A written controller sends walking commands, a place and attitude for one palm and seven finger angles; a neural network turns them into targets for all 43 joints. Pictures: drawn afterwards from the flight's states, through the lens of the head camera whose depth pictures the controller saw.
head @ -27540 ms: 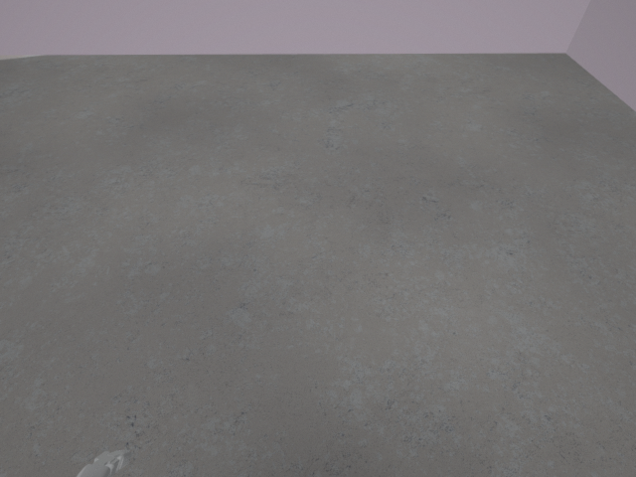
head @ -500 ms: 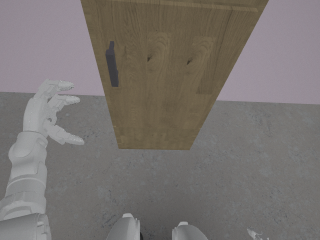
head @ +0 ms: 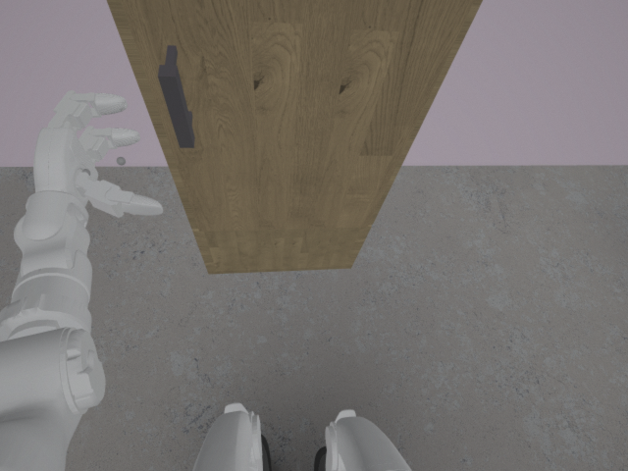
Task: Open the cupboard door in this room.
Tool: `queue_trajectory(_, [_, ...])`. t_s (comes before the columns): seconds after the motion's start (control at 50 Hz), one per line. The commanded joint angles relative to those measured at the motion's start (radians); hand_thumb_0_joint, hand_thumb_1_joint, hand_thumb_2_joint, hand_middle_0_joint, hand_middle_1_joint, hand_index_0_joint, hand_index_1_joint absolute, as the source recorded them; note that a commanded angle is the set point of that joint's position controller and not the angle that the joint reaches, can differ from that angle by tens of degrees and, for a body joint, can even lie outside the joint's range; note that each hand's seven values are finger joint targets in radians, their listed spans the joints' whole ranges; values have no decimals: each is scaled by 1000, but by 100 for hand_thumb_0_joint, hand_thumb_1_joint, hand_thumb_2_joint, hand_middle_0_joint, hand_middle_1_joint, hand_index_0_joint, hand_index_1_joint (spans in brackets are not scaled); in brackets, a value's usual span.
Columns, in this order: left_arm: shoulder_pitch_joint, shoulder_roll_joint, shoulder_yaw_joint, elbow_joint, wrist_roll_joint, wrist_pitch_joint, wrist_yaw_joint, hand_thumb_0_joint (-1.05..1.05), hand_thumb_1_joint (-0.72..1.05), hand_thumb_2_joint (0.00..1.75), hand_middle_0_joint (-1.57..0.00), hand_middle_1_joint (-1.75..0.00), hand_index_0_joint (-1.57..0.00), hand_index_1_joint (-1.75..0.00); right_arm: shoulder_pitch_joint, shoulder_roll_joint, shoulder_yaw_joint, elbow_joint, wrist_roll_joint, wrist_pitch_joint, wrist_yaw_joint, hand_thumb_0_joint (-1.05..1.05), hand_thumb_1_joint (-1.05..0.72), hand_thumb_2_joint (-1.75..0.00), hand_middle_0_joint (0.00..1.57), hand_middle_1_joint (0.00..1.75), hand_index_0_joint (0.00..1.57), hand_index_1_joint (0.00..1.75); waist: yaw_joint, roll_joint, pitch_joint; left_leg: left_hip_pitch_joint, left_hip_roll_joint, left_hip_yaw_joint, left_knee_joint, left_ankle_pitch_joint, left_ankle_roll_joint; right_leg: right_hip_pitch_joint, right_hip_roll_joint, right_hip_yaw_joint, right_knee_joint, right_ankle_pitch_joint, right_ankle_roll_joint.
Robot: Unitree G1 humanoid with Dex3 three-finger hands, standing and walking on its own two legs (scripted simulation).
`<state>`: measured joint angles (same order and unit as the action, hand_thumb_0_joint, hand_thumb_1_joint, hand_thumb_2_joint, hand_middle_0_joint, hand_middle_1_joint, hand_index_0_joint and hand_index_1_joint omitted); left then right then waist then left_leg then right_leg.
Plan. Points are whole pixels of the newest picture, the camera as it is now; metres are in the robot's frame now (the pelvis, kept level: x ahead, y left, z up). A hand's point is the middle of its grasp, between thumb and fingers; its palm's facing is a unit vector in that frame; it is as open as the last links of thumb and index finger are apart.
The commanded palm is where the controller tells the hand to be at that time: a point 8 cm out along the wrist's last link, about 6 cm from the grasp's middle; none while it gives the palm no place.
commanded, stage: move the hooked fingers beside the handle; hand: left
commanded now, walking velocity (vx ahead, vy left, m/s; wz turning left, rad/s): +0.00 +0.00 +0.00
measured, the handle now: (179, 99) +0.59 +0.15 +0.06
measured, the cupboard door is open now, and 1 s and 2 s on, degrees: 0 0 0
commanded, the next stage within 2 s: slide the fingers in behind the handle in 1.34 s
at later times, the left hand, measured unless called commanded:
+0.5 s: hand (134, 127) +0.55 +0.21 +0.05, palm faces +0.01 -1.00 -0.02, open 14.0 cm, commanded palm +0.52 +0.25 +0.05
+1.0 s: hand (137, 139) +0.52 +0.20 +0.05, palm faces +0.03 -1.00 -0.01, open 14.0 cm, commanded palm +0.51 +0.24 +0.05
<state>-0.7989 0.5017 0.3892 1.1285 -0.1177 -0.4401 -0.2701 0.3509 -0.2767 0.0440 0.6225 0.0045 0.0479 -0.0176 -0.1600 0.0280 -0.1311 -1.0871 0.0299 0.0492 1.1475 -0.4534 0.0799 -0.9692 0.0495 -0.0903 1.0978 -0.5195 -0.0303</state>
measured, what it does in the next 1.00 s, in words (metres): stands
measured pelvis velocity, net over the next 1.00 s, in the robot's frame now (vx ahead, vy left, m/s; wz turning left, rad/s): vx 0.01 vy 0.00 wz -0.01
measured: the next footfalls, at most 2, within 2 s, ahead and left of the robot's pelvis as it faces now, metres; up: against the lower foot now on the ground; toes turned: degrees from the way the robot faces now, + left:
none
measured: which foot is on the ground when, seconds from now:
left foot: down 0.00-1.00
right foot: down 0.00-1.00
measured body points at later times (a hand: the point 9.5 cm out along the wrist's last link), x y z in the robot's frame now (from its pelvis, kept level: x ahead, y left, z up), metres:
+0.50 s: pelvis +0.01 -0.01 -0.01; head +0.17 +0.02 +0.41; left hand +0.54 +0.26 +0.06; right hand -0.02 -0.28 -0.11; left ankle +0.05 +0.07 -0.65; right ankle +0.00 -0.11 -0.65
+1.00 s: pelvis +0.01 +0.00 -0.01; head +0.15 +0.04 +0.42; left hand +0.52 +0.25 +0.06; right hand +0.02 -0.27 -0.11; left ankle +0.05 +0.07 -0.65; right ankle +0.00 -0.11 -0.65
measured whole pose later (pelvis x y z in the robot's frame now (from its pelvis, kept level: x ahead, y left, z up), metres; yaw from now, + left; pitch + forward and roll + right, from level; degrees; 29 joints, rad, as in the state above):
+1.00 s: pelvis +0.01 +0.00 -0.01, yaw -1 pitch +25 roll -5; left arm -0.92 0.55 0.41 1.20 -0.07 -0.45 -0.25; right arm 0.36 -0.28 0.05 0.61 -0.01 0.09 0.01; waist -0.20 0.03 -0.13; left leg -1.16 0.05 0.03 1.19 -0.48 0.07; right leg -1.03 0.07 -0.10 1.12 -0.53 -0.04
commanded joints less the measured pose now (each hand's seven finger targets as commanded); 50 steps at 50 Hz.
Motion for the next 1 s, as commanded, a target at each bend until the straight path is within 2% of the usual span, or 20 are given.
queue_trajectory(0.0, [-469, 326, 72, -192, -8, -91, 11, 0, -50, 30, -30, -120, -30, -120, 151, -195, -69, -46, -9, -10, -6, 0, -90, -90, 20, 30, 20, 30, -2, 130, -484, 515, 19, -167, -108, 329, -49, 0, 12, 66, -127, 238, 1])
queue_trajectory(0.02, [-483, 327, 62, -170, -4, -83, 3, 0, -50, 30, -30, -120, -30, -120, 155, -194, -65, -44, -7, -7, -6, 0, -90, -90, 20, 30, 20, 30, -16, 118, -477, 483, 17, -159, -100, 326, -44, 14, 12, 69, -128, 249, 4])
queue_trajectory(0.06, [-466, 356, 77, -121, 2, -63, -13, 0, -50, 30, -30, -120, -30, -120, 172, -197, -64, -47, -5, 1, -7, 0, -90, -90, 20, 30, 20, 30, -15, 98, -476, 440, 14, -147, -92, 332, -39, 48, 16, 75, -126, 274, 7])
queue_trajectory(0.12, [-513, 349, 43, -58, 6, -20, -36, 0, -50, 30, -30, -120, -30, -120, 184, -198, -57, -42, -2, 11, -8, 0, -90, -90, 20, 30, 20, 30, -47, 96, -411, 366, 14, -135, -74, 285, -29, 24, 16, 82, -135, 255, 12])
queue_trajectory(0.2, [-578, 407, 72, -98, 5, -21, -46, 0, -50, 30, -30, -120, -30, -120, 205, -205, -56, -41, -8, 13, -8, 0, -90, -90, 20, 30, 20, 30, -48, 148, -481, 386, 17, -141, -49, 345, -29, 21, 19, 86, -115, 298, 8])
queue_trajectory(0.24, [-629, 375, 49, -131, 1, -33, -47, 0, -50, 30, -30, -120, -30, -120, 215, -198, -57, -34, -11, 12, -3, 0, -90, -90, 20, 30, 20, 30, -59, 190, -510, 438, 21, -149, -38, 385, -32, -15, 22, 79, -103, 312, 4])
queue_trajectory(0.26, [-650, 405, 65, -133, 11, -35, -43, 0, -50, 30, -30, -120, -30, -120, 224, -206, -59, -24, -13, 15, -3, 0, -90, -90, 20, 30, 20, 30, -64, 208, -525, 469, 28, -157, -37, 399, -36, -40, 24, 75, -102, 308, 4])
queue_trajectory(0.28, [-670, 384, 46, -128, 14, -33, -42, 0, -50, 30, -30, -120, -30, -120, 227, -204, -59, -19, -14, 16, -1, 0, -90, -90, 20, 30, 20, 30, -72, 220, -525, 478, 28, -162, -33, 401, -37, -57, 24, 72, -102, 301, 4])
queue_trajectory(0.34, [-599, 433, 95, -71, 23, -5, -34, 0, -50, 30, -30, -120, -30, -120, 249, -213, -58, -21, -18, 22, 2, 0, -90, -90, 20, 30, 20, 30, -56, 194, -525, 454, 27, -160, -32, 418, -34, -29, 27, 66, -95, 317, 2])
queue_trajectory(0.38, [-554, 418, 86, -93, 28, 11, -35, 0, -50, 30, -30, -120, -30, -120, 252, -208, -59, -34, -17, 31, 7, 0, -90, -90, 20, 30, 20, 30, -36, 208, -563, 479, 25, -154, -39, 467, -36, 2, 25, 67, -96, 365, 4])
queue_trajectory(0.44, [-501, 457, 128, -131, 26, 13, -31, 0, -50, 30, -30, -120, -30, -120, 255, -207, -61, -47, -20, 37, 13, 0, -90, -90, 20, 30, 20, 30, -12, 201, -579, 478, 25, -148, -42, 509, -35, 48, 29, 68, -92, 413, 1])
queue_trajectory(0.52, [-515, 408, 110, -237, 9, -16, -24, 0, -50, 30, -30, -120, -30, -120, 244, -196, -68, -55, -14, 43, 18, 0, -90, -90, 20, 30, 20, 30, -17, 186, -593, 525, 26, -145, -61, 523, -38, 73, 34, 68, -113, 434, 7])
queue_trajectory(0.56, [-516, 388, 106, -277, 2, -38, -17, 0, -50, 30, -30, -120, -30, -120, 244, -193, -73, -48, -14, 43, 21, 0, -90, -90, 20, 30, 20, 30, -13, 224, -606, 592, 30, -152, -66, 567, -45, 49, 37, 65, -116, 438, 4])
queue_trajectory(0.62, [-492, 321, 62, -199, -1, -31, -14, 0, -50, 30, -30, -120, -30, -120, 237, -190, -74, -29, -11, 47, 23, 0, -90, -90, 20, 30, 20, 30, -36, 166, -497, 557, 30, -152, -82, 483, -44, 14, 39, 57, -140, 371, 6])
queue_trajectory(0.68, [-461, 296, 37, -116, 7, -7, -19, 0, -50, 30, -30, -120, -30, -120, 240, -196, -74, -28, -10, 53, 20, 0, -90, -90, 20, 30, 20, 30, -47, 124, -427, 514, 27, -151, -93, 439, -40, -3, 36, 53, -148, 346, 7])
queue_trajectory(0.74, [-495, 222, -20, -117, 4, -12, -19, 0, -50, 30, -30, -120, -30, -120, 232, -188, -71, -32, -14, 50, 22, 0, -90, -90, 20, 30, 20, 30, -53, 171, -391, 545, 26, -163, -95, 434, -45, -68, 33, 46, -144, 310, -1])
queue_trajectory(0.78, [-481, 266, 15, -117, 5, -31, -13, 0, -50, 30, -30, -120, -30, -120, 223, -198, -75, -34, -17, 50, 20, 0, -90, -90, 20, 30, 20, 30, -43, 161, -426, 551, 28, -172, -91, 429, -50, -73, 31, 47, -135, 295, -2])
queue_trajectory(0.8, [-517, 252, 2, -132, 0, -41, -9, 0, -50, 30, -30, -120, -30, -120, 218, -196, -72, -35, -17, 48, 20, 0, -90, -90, 20, 30, 20, 30, -54, 146, -424, 542, 28, -173, -88, 409, -48, -76, 31, 49, -134, 286, 0])
queue_trajectory(0.86, [-561, 282, 31, -160, 5, -75, 11, 0, -50, 30, -30, -120, -30, -120, 212, -198, -74, -35, -21, 39, 20, 0, -90, -90, 20, 30, 20, 30, -43, 180, -477, 569, 28, -182, -80, 419, -52, -83, 28, 50, -117, 279, -3])
queue_trajectory(0.98, [-606, 371, 68, -132, 48, -74, 43, 0, -50, 30, -30, -120, -30, -120, 205, -205, -65, -38, -22, 37, 18, 0, -90, -90, 20, 30, 20, 30, -49, 190, -504, 521, 25, -181, -65, 372, -48, -66, 26, 56, -106, 257, 1])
